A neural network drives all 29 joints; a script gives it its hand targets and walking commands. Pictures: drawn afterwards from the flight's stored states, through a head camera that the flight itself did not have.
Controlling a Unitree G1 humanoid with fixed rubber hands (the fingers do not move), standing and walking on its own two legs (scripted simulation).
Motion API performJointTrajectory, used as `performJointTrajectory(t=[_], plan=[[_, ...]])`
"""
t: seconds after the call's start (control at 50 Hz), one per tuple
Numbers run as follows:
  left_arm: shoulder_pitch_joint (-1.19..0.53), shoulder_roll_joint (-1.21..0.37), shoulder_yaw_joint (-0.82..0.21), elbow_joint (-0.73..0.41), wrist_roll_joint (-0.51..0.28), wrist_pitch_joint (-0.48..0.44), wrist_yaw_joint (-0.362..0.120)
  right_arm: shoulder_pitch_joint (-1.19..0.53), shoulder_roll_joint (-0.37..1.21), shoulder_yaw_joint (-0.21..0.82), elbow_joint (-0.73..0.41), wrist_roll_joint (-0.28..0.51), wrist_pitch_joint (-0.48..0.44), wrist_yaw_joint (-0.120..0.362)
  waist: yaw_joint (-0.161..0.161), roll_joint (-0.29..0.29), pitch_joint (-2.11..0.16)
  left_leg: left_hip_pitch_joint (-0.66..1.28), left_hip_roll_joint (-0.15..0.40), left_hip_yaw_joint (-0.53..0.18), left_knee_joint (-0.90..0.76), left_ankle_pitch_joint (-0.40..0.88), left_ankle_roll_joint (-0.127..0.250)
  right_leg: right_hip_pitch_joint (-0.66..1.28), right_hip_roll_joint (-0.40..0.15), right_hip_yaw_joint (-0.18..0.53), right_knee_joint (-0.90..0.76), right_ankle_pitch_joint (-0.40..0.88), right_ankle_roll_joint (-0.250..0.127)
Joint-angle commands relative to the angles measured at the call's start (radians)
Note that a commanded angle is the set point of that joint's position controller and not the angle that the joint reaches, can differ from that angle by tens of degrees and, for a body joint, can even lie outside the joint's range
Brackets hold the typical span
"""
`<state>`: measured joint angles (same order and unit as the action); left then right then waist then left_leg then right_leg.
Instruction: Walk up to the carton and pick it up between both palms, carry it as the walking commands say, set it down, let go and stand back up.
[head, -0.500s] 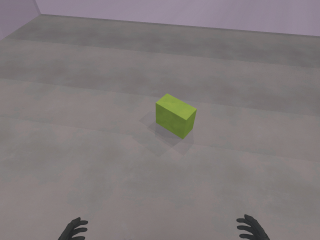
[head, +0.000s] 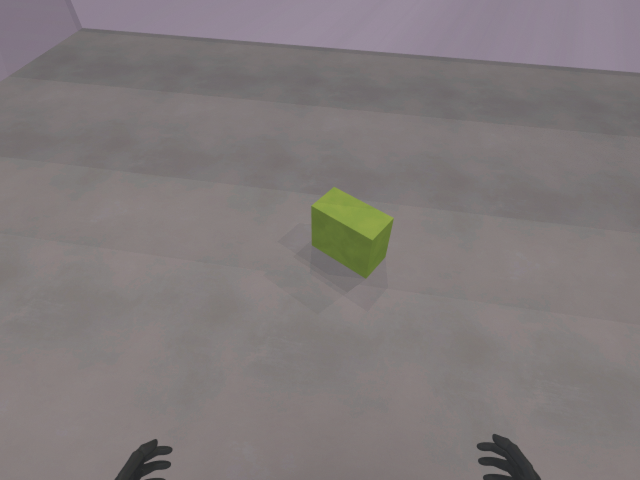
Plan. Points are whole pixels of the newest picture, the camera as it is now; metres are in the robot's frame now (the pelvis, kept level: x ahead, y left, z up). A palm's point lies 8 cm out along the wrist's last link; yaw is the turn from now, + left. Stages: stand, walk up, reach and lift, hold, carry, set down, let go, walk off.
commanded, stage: stand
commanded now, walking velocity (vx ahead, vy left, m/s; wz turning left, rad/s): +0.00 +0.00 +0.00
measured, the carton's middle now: (349, 232) +1.09 -0.14 -0.64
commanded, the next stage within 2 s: walk up in 0.80 s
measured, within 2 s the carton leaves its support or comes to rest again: neither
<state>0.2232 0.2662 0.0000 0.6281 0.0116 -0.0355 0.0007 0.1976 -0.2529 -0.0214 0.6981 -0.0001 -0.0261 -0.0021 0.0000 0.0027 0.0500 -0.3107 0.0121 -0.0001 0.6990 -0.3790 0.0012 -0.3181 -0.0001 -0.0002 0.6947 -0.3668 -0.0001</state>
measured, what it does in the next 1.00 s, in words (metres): stands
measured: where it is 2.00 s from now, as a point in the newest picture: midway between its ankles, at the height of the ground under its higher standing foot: (341, 476)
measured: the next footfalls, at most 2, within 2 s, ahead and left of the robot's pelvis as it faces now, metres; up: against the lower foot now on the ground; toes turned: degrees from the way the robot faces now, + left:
right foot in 1.28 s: +0.15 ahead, -0.17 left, +0.00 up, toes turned -2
left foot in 1.86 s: +0.36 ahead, +0.06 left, +0.00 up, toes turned -1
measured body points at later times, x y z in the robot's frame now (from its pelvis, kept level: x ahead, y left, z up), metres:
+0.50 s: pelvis +0.00 +0.00 +0.00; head +0.02 +0.00 +0.45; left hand +0.14 +0.26 -0.10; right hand +0.13 -0.26 -0.11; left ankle +0.00 +0.12 -0.72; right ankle +0.00 -0.12 -0.72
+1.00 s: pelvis -0.01 +0.00 +0.00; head +0.01 +0.00 +0.45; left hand +0.12 +0.26 -0.11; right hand +0.11 -0.26 -0.12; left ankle +0.00 +0.12 -0.72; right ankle +0.00 -0.12 -0.72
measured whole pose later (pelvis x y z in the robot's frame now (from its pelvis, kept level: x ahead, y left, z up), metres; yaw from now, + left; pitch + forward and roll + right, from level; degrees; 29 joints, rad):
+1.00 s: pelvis -0.01 +0.00 +0.00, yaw +0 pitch -1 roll +0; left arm 0.21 0.27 0.00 0.73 0.01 -0.04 0.00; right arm 0.20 -0.26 -0.02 0.80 0.00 -0.03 0.00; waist 0.00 0.00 0.05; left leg -0.31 0.01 0.00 0.69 -0.36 0.00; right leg -0.31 0.00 0.00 0.67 -0.34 0.00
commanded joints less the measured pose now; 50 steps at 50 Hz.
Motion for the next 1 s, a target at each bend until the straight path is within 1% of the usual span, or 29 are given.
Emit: performJointTrajectory(t=[0.0, 0.1, 0.12, 0.16, 0.2, 0.22, 0.26, 0.3, 0.34, 0.38, 0.42, 0.46, 0.48, 0.5, 0.52, 0.58, 0.62, 0.66, 0.68, 0.7, 0.72, 0.74, 0.82, 0.84, 0.88, 0.92, 0.94, 0.96, 0.98], plan=[[-0.050, 0.246, 0.087, -0.002, 0.015, -0.031, 0.005, -0.073, -0.269, -0.082, -0.048, -0.031, -0.039, -0.005, -0.006, 0.037, -0.119, 0.001, 0.083, -0.115, -0.129, 0.173, 0.085, 0.057, -0.088, 0.075, -0.096, 0.209, -0.080], [-0.049, 0.266, 0.096, -0.003, 0.005, -0.038, 0.009, -0.068, -0.266, -0.073, -0.037, -0.019, -0.039, -0.004, -0.002, 0.006, -0.106, 0.003, 0.092, -0.128, -0.130, 0.242, 0.089, 0.069, -0.098, 0.080, -0.103, 0.251, -0.083], [-0.042, 0.262, 0.097, 0.014, 0.014, -0.040, 0.008, -0.056, -0.273, -0.079, -0.029, -0.027, -0.038, -0.003, -0.004, 0.042, -0.145, 0.053, 0.090, -0.113, -0.120, 0.260, 0.080, 0.061, -0.100, 0.077, -0.094, 0.243, -0.078], [-0.048, 0.266, 0.097, 0.018, 0.000, -0.038, 0.010, -0.043, -0.281, -0.073, -0.017, -0.027, -0.039, -0.008, -0.007, 0.049, -0.124, 0.037, 0.090, -0.118, -0.131, 0.295, 0.085, 0.063, -0.100, 0.078, -0.088, 0.266, -0.074], [-0.054, 0.257, 0.094, 0.015, 0.001, -0.039, 0.010, -0.061, -0.284, -0.072, -0.019, -0.027, -0.040, -0.006, 0.001, 0.014, -0.128, 0.032, 0.100, -0.120, -0.131, 0.289, 0.094, 0.066, -0.089, 0.070, -0.084, 0.270, -0.069], [-0.042, 0.254, 0.088, 0.018, 0.000, -0.033, 0.009, -0.062, -0.266, -0.067, -0.018, -0.028, -0.039, -0.002, 0.002, 0.034, -0.110, 0.032, 0.100, -0.122, -0.136, 0.275, 0.089, 0.056, -0.089, 0.077, -0.095, 0.262, -0.070], [-0.043, 0.250, 0.093, 0.023, 0.004, -0.033, 0.008, -0.054, -0.264, -0.065, 0.002, -0.019, -0.036, -0.005, -0.003, 0.015, -0.119, 0.030, 0.095, -0.123, -0.123, 0.259, 0.087, 0.058, -0.087, 0.066, -0.091, 0.249, -0.078], [-0.053, 0.274, 0.098, 0.036, 0.013, -0.030, 0.016, -0.061, -0.269, -0.077, -0.014, -0.028, -0.038, -0.007, -0.020, 0.022, -0.125, 0.050, 0.087, -0.121, -0.128, 0.252, 0.085, 0.046, -0.100, 0.082, -0.096, 0.250, -0.086], [-0.048, 0.271, 0.095, 0.031, 0.004, -0.032, 0.009, -0.060, -0.268, -0.068, 0.000, -0.025, -0.038, -0.007, -0.006, 0.071, -0.101, 0.030, 0.102, -0.133, -0.145, 0.248, 0.085, 0.041, -0.090, 0.083, -0.105, 0.207, -0.077], [-0.047, 0.268, 0.096, 0.043, 0.007, -0.038, 0.012, -0.061, -0.252, -0.069, 0.008, -0.023, -0.037, -0.011, 0.000, 0.010, -0.125, 0.008, 0.092, -0.124, -0.139, 0.260, 0.090, 0.091, -0.090, 0.070, -0.088, 0.259, -0.076], [-0.052, 0.250, 0.089, 0.039, 0.003, -0.033, 0.007, -0.080, -0.285, -0.075, 0.001, -0.022, -0.037, -0.009, 0.000, 0.059, -0.131, 0.027, 0.097, -0.132, -0.142, 0.249, 0.084, 0.084, -0.090, 0.057, -0.091, 0.251, -0.070], [-0.057, 0.261, 0.090, 0.033, 0.003, -0.030, 0.011, -0.057, -0.266, -0.068, 0.007, -0.020, -0.038, -0.008, -0.015, 0.032, -0.112, 0.035, 0.099, -0.115, -0.134, 0.271, 0.082, 0.061, -0.094, 0.076, -0.093, 0.282, -0.076], [-0.065, 0.267, 0.102, 0.036, -0.003, -0.035, 0.009, -0.038, -0.282, -0.069, 0.023, -0.023, -0.039, -0.008, -0.006, 0.030, -0.134, 0.048, 0.098, -0.126, -0.138, 0.291, 0.086, 0.060, -0.091, 0.073, -0.080, 0.264, -0.077], [-0.061, 0.257, 0.091, 0.052, 0.006, -0.035, 0.010, -0.061, -0.266, -0.065, 0.016, -0.025, -0.038, -0.012, -0.015, 0.052, -0.112, 0.051, 0.104, -0.127, -0.149, 0.287, 0.083, 0.057, -0.091, 0.080, -0.107, 0.278, -0.073], [-0.048, 0.247, 0.091, 0.052, -0.003, -0.032, 0.009, -0.061, -0.284, -0.074, 0.011, -0.025, -0.036, -0.013, -0.004, 0.066, -0.125, 0.056, 0.102, -0.124, -0.143, 0.279, 0.084, 0.055, -0.090, 0.066, -0.100, 0.261, -0.074], [-0.059, 0.257, 0.092, 0.051, 0.002, -0.034, 0.008, -0.047, -0.286, -0.074, 0.031, -0.022, -0.031, -0.016, -0.001, 0.012, -0.119, 0.032, 0.099, -0.135, -0.161, 0.241, 0.086, 0.082, -0.082, 0.063, -0.099, 0.230, -0.068], [-0.062, 0.261, 0.090, 0.070, 0.005, -0.031, 0.007, -0.084, -0.260, -0.063, 0.023, -0.026, -0.038, -0.008, -0.003, 0.058, -0.105, 0.015, 0.100, -0.142, -0.166, 0.225, 0.085, 0.066, -0.088, 0.087, -0.112, 0.211, -0.074], [-0.049, 0.271, 0.098, 0.064, 0.001, -0.029, 0.005, -0.092, -0.270, -0.074, 0.031, -0.024, -0.033, -0.012, 0.005, 0.063, -0.088, 0.005, 0.110, -0.145, -0.183, 0.199, 0.090, 0.069, -0.084, 0.065, -0.117, 0.205, -0.068], [-0.055, 0.274, 0.099, 0.076, 0.010, -0.032, 0.008, -0.069, -0.263, -0.065, 0.034, -0.023, -0.035, -0.011, -0.003, 0.019, -0.081, -0.004, 0.111, -0.157, -0.188, 0.188, 0.087, 0.079, -0.086, 0.072, -0.122, 0.205, -0.074], [-0.062, 0.269, 0.094, 0.072, 0.010, -0.032, 0.009, -0.087, -0.277, -0.075, 0.029, -0.022, -0.034, -0.012, -0.003, 0.056, -0.100, 0.007, 0.093, -0.133, -0.172, 0.168, 0.075, 0.072, -0.092, 0.077, -0.137, 0.197, -0.077], [-0.055, 0.267, 0.096, 0.081, 0.007, -0.034, 0.009, -0.053, -0.257, -0.069, 0.038, -0.024, -0.038, -0.008, -0.007, 0.028, -0.100, 0.012, 0.087, -0.136, -0.168, 0.179, 0.080, 0.079, -0.097, 0.096, -0.127, 0.190, -0.080], [-0.052, 0.271, 0.091, 0.079, 0.006, -0.035, 0.011, -0.058, -0.278, -0.070, 0.046, -0.026, -0.034, -0.006, -0.004, 0.060, -0.087, -0.001, 0.090, -0.129, -0.175, 0.170, 0.076, 0.076, -0.097, 0.087, -0.128, 0.204, -0.072], [-0.088, 0.256, 0.090, 0.087, 0.005, -0.034, 0.007, -0.081, -0.270, -0.067, 0.054, -0.026, -0.031, -0.010, -0.003, 0.015, -0.085, 0.006, 0.097, -0.156, -0.214, 0.171, 0.087, 0.058, -0.087, 0.083, -0.136, 0.166, -0.068], [-0.083, 0.239, 0.080, 0.087, 0.004, -0.033, 0.007, -0.094, -0.301, -0.079, 0.055, -0.025, -0.036, -0.003, 0.005, 0.064, -0.062, -0.001, 0.100, -0.153, -0.198, 0.167, 0.082, 0.043, -0.084, 0.083, -0.128, 0.182, -0.073], [-0.086, 0.250, 0.086, 0.094, 0.002, -0.030, 0.008, -0.078, -0.295, -0.076, 0.061, -0.024, -0.040, -0.002, -0.001, 0.042, -0.102, 0.007, 0.106, -0.152, -0.196, 0.160, 0.081, 0.072, -0.086, 0.075, -0.122, 0.186, -0.073], [-0.061, 0.255, 0.090, 0.100, 0.005, -0.028, 0.005, -0.082, -0.282, -0.067, 0.068, -0.022, -0.038, -0.008, 0.008, 0.075, -0.097, 0.006, 0.120, -0.172, -0.217, 0.172, 0.083, 0.083, -0.080, 0.070, -0.130, 0.173, -0.067], [-0.056, 0.255, 0.086, 0.108, 0.008, -0.030, 0.006, -0.088, -0.270, -0.070, 0.061, -0.022, -0.034, -0.007, 0.016, 0.022, -0.084, 0.002, 0.105, -0.160, -0.208, 0.202, 0.078, 0.075, -0.088, 0.072, -0.130, 0.170, -0.070], [-0.049, 0.248, 0.079, 0.113, -0.001, -0.027, 0.005, -0.071, -0.260, -0.061, 0.064, -0.022, -0.041, -0.009, 0.007, 0.053, -0.086, 0.017, 0.114, -0.162, -0.212, 0.213, 0.084, 0.077, -0.088, 0.078, -0.143, 0.181, -0.071], [0.016, 0.325, 0.116, 0.058, 0.012, -0.042, -0.023, 0.043, -0.389, -0.108, 0.058, -0.037, -0.068, 0.016, -0.010, 0.080, -0.154, 0.108, 0.138, -0.213, -0.225, -0.244, 0.143, -0.048, -0.055, 0.117, -0.045, -0.176, -0.116]])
